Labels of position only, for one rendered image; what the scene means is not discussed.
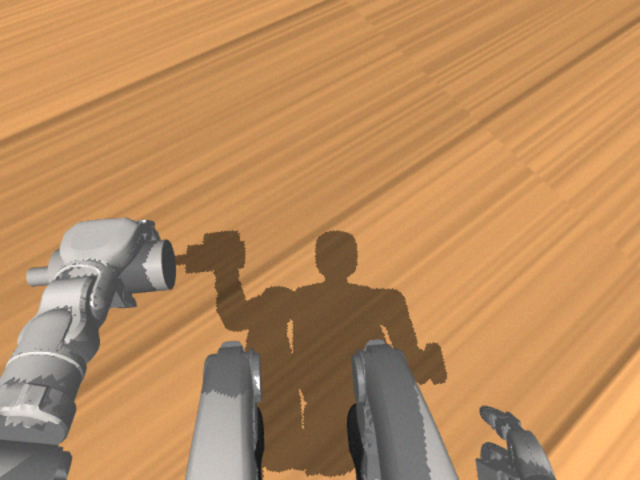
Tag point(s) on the right robot foot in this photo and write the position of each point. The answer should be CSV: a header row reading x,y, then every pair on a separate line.
x,y
355,443

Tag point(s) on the right robot hand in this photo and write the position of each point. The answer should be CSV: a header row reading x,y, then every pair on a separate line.
x,y
524,457

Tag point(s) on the left robot hand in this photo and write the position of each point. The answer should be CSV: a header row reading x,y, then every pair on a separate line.
x,y
113,243

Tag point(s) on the bottle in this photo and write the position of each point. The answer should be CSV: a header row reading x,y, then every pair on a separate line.
x,y
153,269

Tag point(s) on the left robot arm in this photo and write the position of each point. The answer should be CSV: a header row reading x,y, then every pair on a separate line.
x,y
41,379

